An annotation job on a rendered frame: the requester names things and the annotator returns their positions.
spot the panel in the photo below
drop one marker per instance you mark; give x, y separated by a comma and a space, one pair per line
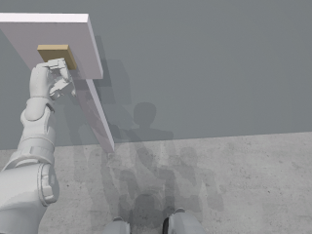
26, 31

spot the robot left hand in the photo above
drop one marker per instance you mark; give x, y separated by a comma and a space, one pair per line
43, 85

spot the robot left upper arm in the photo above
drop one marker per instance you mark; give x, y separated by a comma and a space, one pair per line
25, 194

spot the left robot thigh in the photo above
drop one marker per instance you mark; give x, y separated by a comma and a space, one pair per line
117, 227

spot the left robot forearm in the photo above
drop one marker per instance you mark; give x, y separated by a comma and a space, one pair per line
38, 141

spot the left robot shin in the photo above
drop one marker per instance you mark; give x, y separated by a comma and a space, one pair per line
117, 219

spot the button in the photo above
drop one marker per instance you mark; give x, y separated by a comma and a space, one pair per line
49, 52

